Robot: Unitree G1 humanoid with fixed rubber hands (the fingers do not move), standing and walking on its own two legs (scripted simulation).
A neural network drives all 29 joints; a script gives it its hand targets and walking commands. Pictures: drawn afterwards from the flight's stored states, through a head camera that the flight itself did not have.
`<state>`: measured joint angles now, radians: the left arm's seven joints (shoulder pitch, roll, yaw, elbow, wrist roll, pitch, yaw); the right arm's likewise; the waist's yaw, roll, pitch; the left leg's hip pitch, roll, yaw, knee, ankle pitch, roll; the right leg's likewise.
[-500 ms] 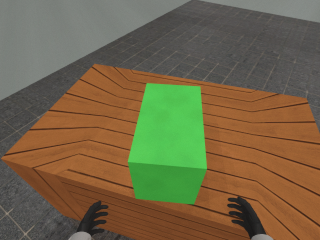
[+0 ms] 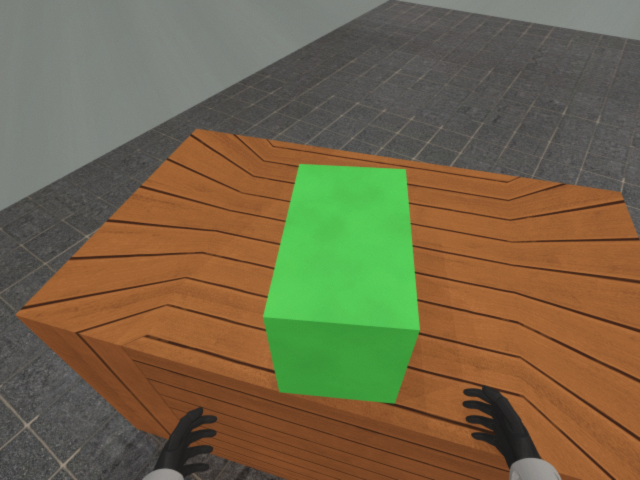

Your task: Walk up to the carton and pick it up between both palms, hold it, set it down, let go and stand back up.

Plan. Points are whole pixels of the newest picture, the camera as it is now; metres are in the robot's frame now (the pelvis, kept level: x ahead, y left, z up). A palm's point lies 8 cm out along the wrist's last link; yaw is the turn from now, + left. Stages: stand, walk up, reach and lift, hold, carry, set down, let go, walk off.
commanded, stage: stand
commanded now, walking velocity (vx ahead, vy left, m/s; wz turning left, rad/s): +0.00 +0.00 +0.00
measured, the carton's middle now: (344, 277) +0.43 +0.00 -0.03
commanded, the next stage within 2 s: none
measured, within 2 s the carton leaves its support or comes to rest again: neither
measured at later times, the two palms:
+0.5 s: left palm out of the picture +0.02 +0.27 -0.12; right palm (517, 455) +0.17 -0.21 -0.06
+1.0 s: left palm out of the picture +0.00 +0.28 -0.12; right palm (522, 473) +0.15 -0.21 -0.06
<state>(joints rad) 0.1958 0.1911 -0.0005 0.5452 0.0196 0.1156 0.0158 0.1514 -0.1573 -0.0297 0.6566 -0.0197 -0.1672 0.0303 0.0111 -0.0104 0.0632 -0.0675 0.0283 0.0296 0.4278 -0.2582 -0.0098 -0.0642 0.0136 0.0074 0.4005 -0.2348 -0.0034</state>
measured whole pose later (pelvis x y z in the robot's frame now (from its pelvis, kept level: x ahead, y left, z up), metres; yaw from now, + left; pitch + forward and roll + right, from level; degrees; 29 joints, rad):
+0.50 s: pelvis -0.02 +0.01 -0.01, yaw +4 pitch -3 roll -1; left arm 0.35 0.24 0.02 0.76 0.02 -0.02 0.00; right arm 0.22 -0.24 -0.02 0.56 -0.01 -0.08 -0.01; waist 0.03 0.00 -0.01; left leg -0.21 -0.02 -0.03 0.53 -0.27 0.02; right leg -0.16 -0.03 -0.05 0.49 -0.26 0.02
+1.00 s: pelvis -0.03 +0.02 -0.01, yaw +7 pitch -4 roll -1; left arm 0.33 0.25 0.01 0.76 0.02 -0.01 -0.01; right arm 0.26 -0.25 -0.03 0.52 -0.01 -0.07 -0.01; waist 0.02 -0.01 0.02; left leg -0.23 -0.04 -0.06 0.54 -0.24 0.03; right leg -0.18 -0.06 -0.08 0.50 -0.25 0.03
